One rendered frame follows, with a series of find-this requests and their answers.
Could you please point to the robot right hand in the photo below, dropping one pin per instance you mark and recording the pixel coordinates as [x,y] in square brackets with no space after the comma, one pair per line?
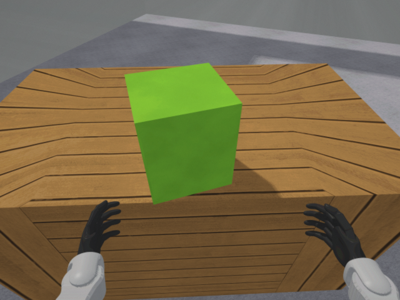
[339,234]

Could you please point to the robot left hand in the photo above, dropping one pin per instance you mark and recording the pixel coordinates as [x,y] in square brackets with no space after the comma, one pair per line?
[92,237]

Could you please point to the robot right forearm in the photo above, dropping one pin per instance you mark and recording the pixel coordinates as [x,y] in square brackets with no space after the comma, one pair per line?
[366,281]

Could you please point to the robot left forearm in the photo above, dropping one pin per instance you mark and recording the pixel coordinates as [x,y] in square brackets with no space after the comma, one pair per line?
[84,279]

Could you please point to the pedestal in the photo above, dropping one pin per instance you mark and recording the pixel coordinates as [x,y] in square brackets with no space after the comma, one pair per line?
[68,142]

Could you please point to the carton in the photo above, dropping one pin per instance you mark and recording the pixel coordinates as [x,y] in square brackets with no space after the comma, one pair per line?
[187,122]

